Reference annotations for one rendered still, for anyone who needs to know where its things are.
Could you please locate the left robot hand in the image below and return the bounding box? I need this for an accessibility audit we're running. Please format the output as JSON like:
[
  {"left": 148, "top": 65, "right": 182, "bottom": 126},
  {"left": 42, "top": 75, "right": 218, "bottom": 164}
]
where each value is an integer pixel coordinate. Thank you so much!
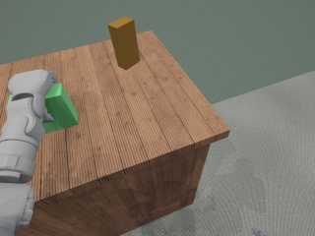
[{"left": 8, "top": 69, "right": 59, "bottom": 124}]

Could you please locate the sponge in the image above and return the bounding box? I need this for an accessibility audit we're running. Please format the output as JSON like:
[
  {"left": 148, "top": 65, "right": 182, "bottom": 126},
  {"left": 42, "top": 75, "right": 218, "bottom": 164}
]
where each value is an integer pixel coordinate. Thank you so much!
[{"left": 6, "top": 83, "right": 79, "bottom": 134}]

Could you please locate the left robot forearm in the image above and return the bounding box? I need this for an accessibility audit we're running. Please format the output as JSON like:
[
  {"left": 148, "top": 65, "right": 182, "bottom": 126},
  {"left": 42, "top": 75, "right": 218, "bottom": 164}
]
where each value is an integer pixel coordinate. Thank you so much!
[{"left": 0, "top": 89, "right": 45, "bottom": 184}]

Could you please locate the table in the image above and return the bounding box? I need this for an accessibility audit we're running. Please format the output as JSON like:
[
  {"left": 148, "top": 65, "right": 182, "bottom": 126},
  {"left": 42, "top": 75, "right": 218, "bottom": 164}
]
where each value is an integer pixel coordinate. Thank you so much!
[{"left": 0, "top": 30, "right": 230, "bottom": 236}]

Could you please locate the robot left upper arm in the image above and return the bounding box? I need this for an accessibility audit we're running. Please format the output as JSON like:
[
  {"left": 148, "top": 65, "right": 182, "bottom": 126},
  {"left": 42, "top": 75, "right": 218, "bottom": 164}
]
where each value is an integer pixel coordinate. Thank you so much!
[{"left": 0, "top": 182, "right": 35, "bottom": 236}]

